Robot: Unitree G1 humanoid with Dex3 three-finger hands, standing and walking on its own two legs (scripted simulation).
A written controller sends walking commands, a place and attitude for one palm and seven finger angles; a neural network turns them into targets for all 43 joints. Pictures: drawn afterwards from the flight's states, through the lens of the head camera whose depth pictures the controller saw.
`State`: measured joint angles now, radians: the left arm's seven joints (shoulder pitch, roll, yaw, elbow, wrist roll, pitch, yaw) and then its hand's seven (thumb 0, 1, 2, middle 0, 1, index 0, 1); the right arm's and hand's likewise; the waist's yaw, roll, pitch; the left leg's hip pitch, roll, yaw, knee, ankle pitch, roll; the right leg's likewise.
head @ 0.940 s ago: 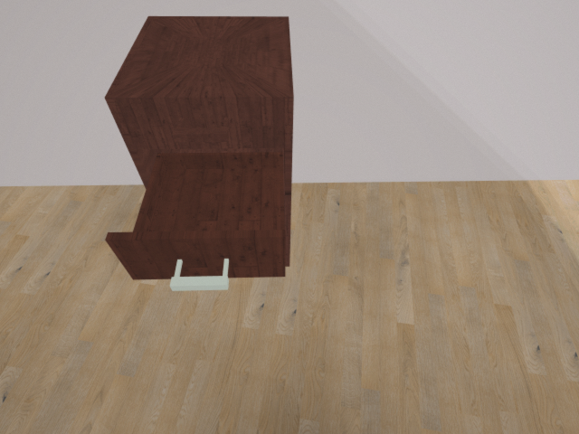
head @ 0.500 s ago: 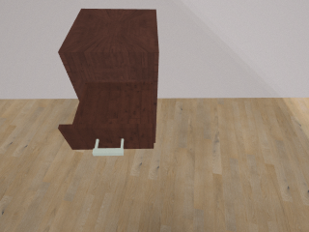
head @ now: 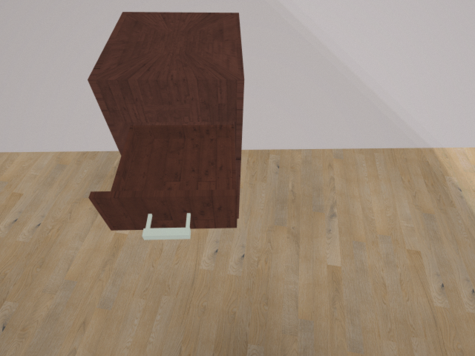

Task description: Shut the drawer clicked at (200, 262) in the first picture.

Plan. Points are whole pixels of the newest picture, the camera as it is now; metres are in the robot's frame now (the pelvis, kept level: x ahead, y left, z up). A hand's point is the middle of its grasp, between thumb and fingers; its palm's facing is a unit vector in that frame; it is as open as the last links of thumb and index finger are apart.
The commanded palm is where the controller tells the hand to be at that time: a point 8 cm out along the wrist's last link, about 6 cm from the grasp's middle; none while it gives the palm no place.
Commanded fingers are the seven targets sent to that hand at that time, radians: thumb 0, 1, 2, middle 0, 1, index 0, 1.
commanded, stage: take the last steps up to it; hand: left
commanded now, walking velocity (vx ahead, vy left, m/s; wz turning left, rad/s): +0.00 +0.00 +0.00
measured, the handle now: (168, 225) +0.46 +0.22 -0.24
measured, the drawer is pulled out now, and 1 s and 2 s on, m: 0.29 0.29 0.29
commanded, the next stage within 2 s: come to a stop and stand still in 0.58 s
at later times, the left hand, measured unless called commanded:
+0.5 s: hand out of the picture +0.02 +0.15 -0.20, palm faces +0.13 -0.98 -0.17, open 7.4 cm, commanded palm none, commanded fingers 0.00 0.90 0.90 -0.20 -0.30 -0.20 -0.30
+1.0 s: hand (180, 338) +0.18 +0.12 -0.17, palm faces +0.11 -0.95 -0.28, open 7.3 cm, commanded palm none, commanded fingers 0.00 0.90 0.90 -0.20 -0.30 -0.20 -0.30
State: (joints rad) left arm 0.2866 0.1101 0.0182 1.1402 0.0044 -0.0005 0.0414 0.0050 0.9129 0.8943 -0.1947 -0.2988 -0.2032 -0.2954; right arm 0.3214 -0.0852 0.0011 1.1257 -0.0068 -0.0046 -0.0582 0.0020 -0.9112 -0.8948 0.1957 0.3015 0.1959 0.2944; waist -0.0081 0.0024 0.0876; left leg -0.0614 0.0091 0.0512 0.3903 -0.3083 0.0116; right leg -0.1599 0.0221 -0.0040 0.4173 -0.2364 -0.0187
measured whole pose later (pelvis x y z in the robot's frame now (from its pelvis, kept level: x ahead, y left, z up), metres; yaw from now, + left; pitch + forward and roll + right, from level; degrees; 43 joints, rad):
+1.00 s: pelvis +0.14 -0.07 -0.01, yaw +4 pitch +0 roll +3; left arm 0.16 0.13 0.06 1.01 0.02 0.00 0.06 0.00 0.93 0.89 -0.20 -0.30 -0.21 -0.30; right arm 0.20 -0.16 -0.05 1.03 0.00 0.04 -0.05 0.00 -0.91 -0.89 0.20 0.30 0.20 0.29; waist -0.01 0.03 0.19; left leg -0.34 -0.01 -0.02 1.01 -0.57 -0.01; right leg -0.32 0.00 -0.06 0.58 -0.26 -0.08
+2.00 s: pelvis +0.07 +0.04 +0.00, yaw +2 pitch -1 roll +0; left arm 0.33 0.15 -0.01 1.03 0.02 0.01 0.03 0.01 0.92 0.89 -0.20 -0.30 -0.21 -0.30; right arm 0.36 -0.15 0.01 1.05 -0.02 0.01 -0.01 0.01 -0.91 -0.89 0.20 0.30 0.20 0.29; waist -0.01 -0.02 0.01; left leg -0.23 -0.06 0.09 0.42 -0.18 0.09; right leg -0.22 -0.02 -0.01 0.45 -0.21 0.00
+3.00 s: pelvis +0.12 +0.01 +0.00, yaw +1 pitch -1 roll +0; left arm 0.32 0.14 -0.02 1.11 0.01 -0.02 0.04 0.01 0.91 0.89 -0.19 -0.30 -0.20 -0.30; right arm 0.30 -0.13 0.03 1.14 -0.01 -0.02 -0.02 0.01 -0.91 -0.89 0.20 0.30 0.20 0.29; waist -0.01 -0.01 0.01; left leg -0.14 -0.03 0.08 0.39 -0.24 0.05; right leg -0.13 0.01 -0.01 0.41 -0.26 -0.02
